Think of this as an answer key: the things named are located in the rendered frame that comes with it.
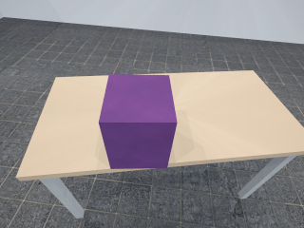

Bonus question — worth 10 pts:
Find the carton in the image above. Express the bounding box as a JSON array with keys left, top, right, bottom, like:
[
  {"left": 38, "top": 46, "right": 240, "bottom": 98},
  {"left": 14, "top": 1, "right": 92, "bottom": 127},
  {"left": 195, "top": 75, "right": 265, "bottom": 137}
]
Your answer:
[{"left": 99, "top": 74, "right": 178, "bottom": 169}]

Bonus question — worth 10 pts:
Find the table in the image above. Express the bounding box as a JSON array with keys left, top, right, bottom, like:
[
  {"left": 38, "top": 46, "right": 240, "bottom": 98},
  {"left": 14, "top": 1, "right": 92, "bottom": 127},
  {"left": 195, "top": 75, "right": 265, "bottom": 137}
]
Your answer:
[{"left": 15, "top": 70, "right": 304, "bottom": 219}]

